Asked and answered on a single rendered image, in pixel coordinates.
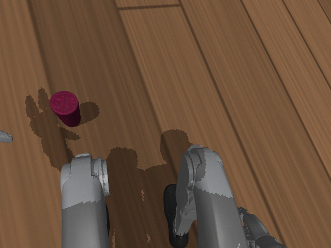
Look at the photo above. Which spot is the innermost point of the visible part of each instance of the right robot hand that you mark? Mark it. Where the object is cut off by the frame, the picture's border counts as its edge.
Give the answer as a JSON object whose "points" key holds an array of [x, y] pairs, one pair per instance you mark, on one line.
{"points": [[253, 227]]}

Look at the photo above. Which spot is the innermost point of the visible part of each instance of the right robot foot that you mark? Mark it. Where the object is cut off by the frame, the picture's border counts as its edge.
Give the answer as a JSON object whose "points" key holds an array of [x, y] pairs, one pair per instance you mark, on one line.
{"points": [[169, 201]]}

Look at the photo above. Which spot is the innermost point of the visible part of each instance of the cup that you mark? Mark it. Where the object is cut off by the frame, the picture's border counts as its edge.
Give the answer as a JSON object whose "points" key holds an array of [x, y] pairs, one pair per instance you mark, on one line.
{"points": [[65, 105]]}

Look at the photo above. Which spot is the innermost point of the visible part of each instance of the left robot hand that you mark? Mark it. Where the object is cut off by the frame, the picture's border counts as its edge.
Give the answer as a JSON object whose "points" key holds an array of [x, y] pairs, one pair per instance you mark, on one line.
{"points": [[5, 137]]}

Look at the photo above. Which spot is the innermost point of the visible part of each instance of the right robot arm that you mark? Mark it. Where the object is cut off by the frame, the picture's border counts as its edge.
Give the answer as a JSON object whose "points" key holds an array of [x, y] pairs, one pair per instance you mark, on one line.
{"points": [[267, 241]]}

